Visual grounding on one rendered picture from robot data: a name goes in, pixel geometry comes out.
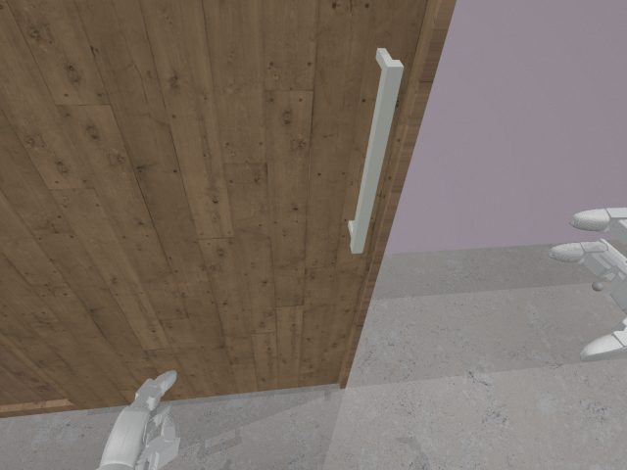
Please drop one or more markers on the robot left hand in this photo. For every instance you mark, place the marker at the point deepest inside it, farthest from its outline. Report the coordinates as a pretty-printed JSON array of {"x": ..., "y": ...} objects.
[{"x": 136, "y": 425}]

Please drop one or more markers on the wardrobe door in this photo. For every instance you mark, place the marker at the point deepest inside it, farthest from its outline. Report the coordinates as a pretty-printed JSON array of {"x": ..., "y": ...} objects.
[
  {"x": 19, "y": 383},
  {"x": 176, "y": 183}
]

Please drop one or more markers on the robot right hand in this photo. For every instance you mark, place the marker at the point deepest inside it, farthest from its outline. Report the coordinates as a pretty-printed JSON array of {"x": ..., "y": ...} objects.
[{"x": 605, "y": 262}]

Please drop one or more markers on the handle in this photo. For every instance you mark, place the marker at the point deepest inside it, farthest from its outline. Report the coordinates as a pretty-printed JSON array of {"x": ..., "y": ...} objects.
[{"x": 389, "y": 84}]

